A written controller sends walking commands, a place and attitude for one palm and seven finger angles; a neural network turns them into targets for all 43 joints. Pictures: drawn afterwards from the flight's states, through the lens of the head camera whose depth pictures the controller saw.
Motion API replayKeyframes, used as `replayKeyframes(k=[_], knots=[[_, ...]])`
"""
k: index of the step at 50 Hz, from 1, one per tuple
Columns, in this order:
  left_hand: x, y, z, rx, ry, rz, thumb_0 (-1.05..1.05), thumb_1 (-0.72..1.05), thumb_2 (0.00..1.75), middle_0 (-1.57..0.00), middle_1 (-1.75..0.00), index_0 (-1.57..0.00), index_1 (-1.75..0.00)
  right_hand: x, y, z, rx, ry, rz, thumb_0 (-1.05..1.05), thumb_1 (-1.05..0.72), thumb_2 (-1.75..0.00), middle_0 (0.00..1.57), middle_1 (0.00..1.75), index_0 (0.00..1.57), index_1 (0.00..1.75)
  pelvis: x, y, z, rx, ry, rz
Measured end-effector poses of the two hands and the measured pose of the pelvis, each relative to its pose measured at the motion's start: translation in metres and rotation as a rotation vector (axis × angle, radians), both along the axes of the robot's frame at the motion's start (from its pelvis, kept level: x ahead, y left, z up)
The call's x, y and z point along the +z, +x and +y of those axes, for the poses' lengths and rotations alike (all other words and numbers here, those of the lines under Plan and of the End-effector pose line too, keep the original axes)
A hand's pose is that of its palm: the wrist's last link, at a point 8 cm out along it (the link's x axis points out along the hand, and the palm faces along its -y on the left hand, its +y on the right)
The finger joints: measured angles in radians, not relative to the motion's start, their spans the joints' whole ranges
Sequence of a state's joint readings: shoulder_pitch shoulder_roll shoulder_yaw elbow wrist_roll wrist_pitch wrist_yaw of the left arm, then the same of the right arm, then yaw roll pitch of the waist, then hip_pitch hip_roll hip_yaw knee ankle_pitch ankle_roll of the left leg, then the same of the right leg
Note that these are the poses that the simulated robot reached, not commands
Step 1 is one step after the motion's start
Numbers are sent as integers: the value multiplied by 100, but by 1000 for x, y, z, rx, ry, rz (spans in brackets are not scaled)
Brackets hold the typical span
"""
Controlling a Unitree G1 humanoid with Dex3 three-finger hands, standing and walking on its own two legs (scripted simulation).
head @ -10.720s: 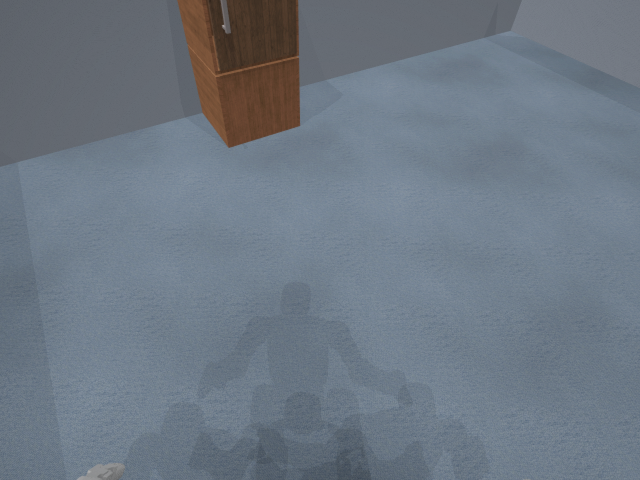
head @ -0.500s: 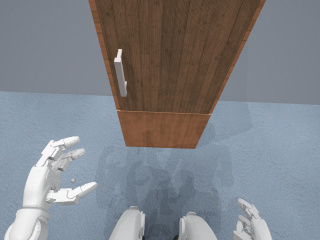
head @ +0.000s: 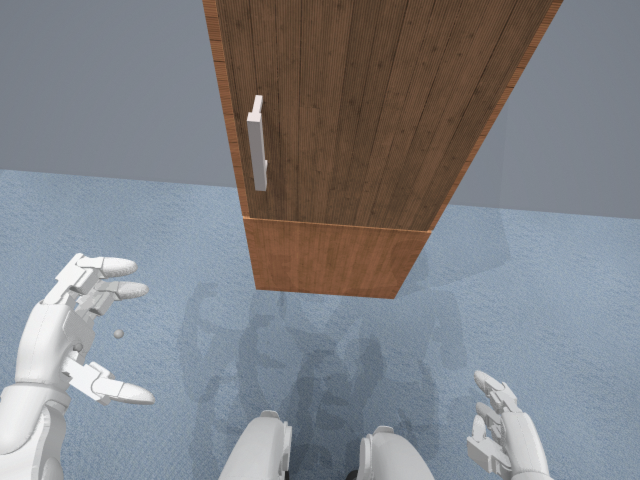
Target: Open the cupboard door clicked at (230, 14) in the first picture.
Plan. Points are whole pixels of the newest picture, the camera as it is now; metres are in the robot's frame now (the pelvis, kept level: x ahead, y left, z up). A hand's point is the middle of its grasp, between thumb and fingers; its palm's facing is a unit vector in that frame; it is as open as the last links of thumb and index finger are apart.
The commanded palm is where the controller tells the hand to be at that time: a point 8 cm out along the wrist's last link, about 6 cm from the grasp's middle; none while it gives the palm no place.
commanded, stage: raise the hand with hooked fingers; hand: left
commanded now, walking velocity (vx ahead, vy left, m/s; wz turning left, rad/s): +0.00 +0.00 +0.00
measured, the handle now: (259, 146) +0.59 +0.14 +0.01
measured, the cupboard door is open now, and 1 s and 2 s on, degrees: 0 0 0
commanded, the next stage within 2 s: move the hooked fingers beside the handle in 0.72 s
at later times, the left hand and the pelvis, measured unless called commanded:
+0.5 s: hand (116, 307) +0.29 +0.26 +0.03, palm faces +0.02 -1.00 -0.06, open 14.0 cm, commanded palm +0.27 +0.31 +0.03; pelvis +0.00 -0.01 +0.00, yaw -1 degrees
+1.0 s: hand (125, 297) +0.31 +0.26 +0.03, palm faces +0.03 -1.00 -0.05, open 14.0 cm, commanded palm +0.30 +0.30 +0.03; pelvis +0.00 -0.01 -0.01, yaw +0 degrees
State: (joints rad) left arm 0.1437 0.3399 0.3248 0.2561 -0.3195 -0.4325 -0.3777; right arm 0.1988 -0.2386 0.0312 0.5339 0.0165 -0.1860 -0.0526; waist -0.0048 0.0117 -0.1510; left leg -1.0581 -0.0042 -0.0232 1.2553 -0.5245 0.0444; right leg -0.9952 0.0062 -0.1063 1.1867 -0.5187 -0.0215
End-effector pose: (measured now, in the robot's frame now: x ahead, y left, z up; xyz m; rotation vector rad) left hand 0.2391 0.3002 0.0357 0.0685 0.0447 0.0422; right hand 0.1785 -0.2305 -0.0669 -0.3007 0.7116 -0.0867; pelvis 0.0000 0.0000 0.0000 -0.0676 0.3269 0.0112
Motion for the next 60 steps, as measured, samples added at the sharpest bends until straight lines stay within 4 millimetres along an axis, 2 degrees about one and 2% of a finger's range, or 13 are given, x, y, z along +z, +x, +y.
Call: replayKeyframes(k=[5,13,22,45,53,60], knots=[[2,8,10,1,2,-6,-1,-48,30,-30,-119,-30,-119,-5,-6,-3,-6,-2,25,1,-90,-90,20,30,20,30,-1,0,-1,-1,1,5],[-1,25,22,-6,1,7,-1,-50,30,-30,-120,-31,-120,-9,-22,-21,-44,-35,73,1,-90,-90,20,30,20,30,-3,1,-4,-8,2,16],[-2,31,16,-27,-11,15,-1,-50,30,-30,-120,-30,-120,-7,-34,-33,-77,-47,96,1,-90,-90,20,30,20,30,-1,3,-5,-17,8,25],[0,32,13,-10,-4,2,-1,-50,30,-30,-120,-31,-120,-11,-14,-24,-43,-17,65,1,-90,-90,20,30,20,30,-3,6,-8,-9,9,30],[-10,59,7,-19,-23,-7,-1,-50,30,-30,-120,-31,-120,-17,-18,-28,-45,-45,92,1,-90,-90,20,30,20,30,-8,3,-9,-8,6,41],[-8,87,2,-31,-23,-13,-1,-50,30,-30,-120,-31,-120,-20,-33,-32,-85,-44,139,1,-90,-90,20,30,20,30,-8,3,-8,-18,8,51]])
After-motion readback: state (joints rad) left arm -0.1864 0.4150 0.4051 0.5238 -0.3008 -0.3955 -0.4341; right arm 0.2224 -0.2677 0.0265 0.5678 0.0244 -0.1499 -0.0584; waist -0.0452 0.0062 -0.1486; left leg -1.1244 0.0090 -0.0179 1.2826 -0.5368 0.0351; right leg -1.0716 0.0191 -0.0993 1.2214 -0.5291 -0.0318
